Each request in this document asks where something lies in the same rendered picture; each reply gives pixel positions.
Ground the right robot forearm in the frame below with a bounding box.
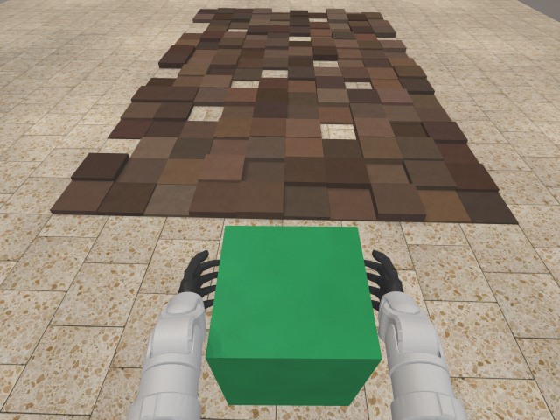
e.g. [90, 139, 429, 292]
[378, 291, 468, 420]

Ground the carton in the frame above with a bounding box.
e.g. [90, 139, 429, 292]
[206, 226, 382, 406]

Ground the robot right hand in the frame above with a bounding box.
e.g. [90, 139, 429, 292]
[364, 250, 404, 311]

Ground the left robot forearm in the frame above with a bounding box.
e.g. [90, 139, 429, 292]
[126, 292, 207, 420]

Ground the robot left hand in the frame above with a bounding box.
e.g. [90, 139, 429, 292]
[178, 250, 220, 309]

